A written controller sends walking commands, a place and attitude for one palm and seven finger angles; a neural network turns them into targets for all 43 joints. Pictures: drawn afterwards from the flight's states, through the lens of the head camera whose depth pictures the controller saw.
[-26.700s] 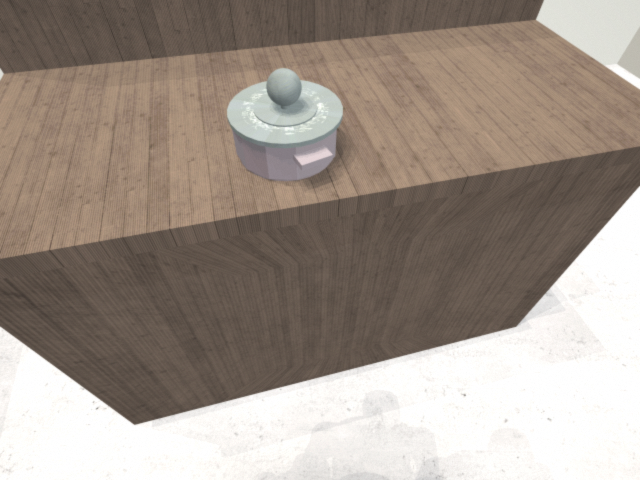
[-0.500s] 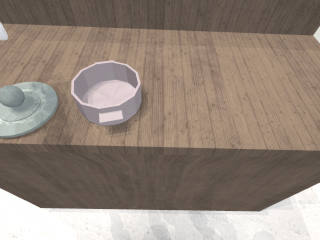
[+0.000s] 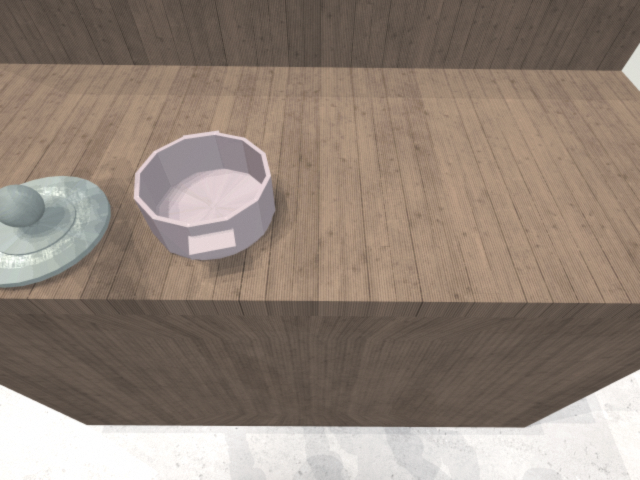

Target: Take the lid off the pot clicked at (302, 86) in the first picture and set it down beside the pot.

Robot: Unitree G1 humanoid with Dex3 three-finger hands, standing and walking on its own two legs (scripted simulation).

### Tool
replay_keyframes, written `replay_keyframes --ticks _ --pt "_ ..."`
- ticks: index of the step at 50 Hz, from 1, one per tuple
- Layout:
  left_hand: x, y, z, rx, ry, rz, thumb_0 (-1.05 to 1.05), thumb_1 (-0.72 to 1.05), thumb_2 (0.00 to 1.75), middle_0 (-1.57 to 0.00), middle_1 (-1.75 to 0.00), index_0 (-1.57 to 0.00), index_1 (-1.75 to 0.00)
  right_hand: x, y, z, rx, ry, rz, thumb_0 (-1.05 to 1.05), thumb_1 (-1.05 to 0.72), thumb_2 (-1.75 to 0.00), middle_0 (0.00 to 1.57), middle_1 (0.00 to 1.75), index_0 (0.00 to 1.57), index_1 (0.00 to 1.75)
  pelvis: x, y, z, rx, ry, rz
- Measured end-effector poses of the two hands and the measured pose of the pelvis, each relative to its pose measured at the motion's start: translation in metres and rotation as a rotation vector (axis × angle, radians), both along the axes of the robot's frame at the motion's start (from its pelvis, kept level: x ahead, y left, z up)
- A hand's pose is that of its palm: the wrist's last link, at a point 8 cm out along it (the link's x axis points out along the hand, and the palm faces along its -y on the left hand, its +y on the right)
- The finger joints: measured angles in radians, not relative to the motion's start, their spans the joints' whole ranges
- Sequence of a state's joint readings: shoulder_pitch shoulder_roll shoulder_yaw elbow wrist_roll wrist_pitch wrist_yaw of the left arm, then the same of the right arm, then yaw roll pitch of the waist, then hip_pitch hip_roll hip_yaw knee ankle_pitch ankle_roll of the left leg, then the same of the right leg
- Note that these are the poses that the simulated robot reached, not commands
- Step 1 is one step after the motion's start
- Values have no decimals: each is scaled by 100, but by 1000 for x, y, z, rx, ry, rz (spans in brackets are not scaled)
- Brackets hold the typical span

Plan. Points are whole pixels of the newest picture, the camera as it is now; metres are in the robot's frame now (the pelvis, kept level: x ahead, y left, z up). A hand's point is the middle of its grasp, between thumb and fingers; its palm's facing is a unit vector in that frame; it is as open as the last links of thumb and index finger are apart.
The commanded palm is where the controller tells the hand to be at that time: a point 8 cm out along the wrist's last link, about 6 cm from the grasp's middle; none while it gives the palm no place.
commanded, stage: draw the hand back to the body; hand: left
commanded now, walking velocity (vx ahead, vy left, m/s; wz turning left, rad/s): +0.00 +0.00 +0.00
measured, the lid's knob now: (18, 206) +0.43 +0.36 +0.11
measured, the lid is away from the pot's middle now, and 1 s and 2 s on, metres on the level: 0.23 0.23 0.23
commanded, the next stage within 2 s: none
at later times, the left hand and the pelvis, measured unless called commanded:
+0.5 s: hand out of the picture +0.39 +0.28 +0.28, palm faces +0.38 -0.81 -0.44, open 11.0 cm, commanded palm +0.34 +0.33 +0.30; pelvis -0.01 -0.01 +0.01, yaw +0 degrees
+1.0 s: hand out of the picture +0.34 +0.26 +0.29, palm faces +0.55 -0.81 -0.20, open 9.1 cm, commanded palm +0.28 +0.29 +0.29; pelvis +0.02 -0.04 +0.01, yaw -2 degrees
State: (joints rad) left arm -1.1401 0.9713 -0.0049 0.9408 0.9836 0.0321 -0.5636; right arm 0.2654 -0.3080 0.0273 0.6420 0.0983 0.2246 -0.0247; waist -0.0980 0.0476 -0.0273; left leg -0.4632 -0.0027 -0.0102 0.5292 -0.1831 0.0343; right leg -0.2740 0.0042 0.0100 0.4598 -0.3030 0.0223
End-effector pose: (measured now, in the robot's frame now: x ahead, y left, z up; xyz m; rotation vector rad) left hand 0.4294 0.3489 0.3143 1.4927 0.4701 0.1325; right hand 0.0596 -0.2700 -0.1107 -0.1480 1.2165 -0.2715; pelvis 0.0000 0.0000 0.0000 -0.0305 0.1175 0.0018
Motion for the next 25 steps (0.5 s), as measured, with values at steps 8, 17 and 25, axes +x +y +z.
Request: replay_keyframes --ticks 8,17,25 --pt "-23 -8 -7 19 -27 -42 0 -10 84 -46 -69 -46 -69 25 6 1 31 -72 36 1 -91 -90 20 30 20 30 -5 0 0 1 -24 5" --pt "-59 -6 -11 -127 -124 -75 0 -10 84 -46 -69 -46 -69 60 17 10 38 -185 120 1 -91 -90 20 30 20 30 -16 -3 0 -2 -63 26" --pt "-75 -26 -22 -869 -825 -182 -1 -10 84 -46 -69 -46 -69 69 28 30 7 -309 206 1 -91 -90 20 30 20 30 -13 -14 6 10 -136 1"
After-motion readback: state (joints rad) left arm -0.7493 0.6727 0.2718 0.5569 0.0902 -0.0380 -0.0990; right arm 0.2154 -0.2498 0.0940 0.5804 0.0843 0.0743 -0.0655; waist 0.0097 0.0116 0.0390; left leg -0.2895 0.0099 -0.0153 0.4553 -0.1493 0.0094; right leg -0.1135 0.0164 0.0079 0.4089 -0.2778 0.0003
